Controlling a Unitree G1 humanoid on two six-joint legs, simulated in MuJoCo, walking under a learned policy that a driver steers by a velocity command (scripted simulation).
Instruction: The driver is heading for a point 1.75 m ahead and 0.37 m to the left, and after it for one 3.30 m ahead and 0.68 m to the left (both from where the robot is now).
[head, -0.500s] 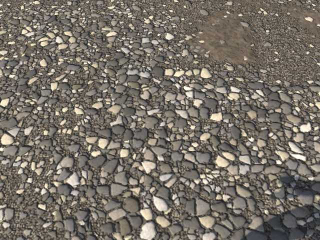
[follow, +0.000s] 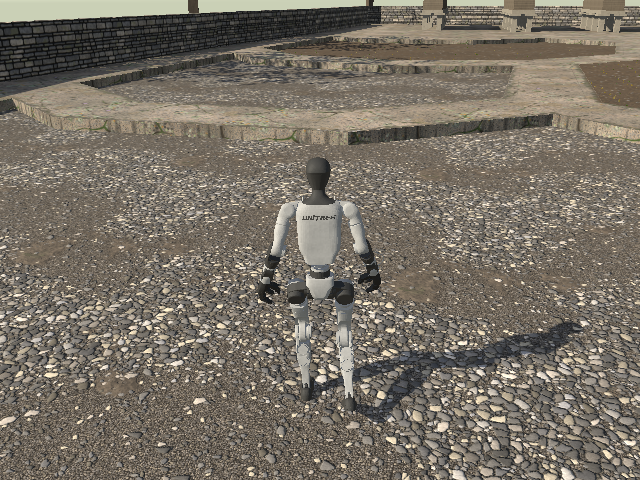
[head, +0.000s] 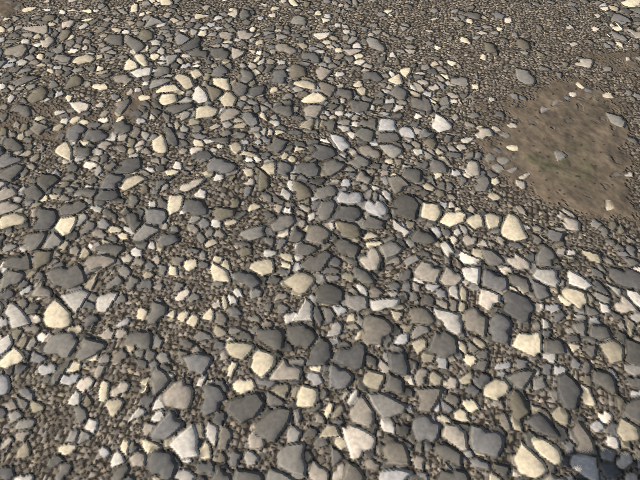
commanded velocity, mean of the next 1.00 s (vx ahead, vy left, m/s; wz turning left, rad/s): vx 0.09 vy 0.00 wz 0.42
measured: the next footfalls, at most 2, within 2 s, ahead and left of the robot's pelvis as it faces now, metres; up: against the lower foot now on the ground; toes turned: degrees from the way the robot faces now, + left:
right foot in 0.36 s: +0.31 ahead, -0.10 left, +0.00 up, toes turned +19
left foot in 0.76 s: +0.16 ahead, +0.12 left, +0.00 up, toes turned +24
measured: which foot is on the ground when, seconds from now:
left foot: down 0.00-0.38, up 0.40-0.74, down 0.76-1.00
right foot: up 0.00-0.34, down 0.36-0.78, up 0.80-1.00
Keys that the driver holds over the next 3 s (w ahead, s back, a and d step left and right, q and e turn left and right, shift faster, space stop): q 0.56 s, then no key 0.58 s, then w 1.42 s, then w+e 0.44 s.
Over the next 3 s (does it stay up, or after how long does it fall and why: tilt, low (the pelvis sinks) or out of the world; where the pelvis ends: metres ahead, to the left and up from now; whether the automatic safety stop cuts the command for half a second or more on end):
stays up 0.88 0.46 0.02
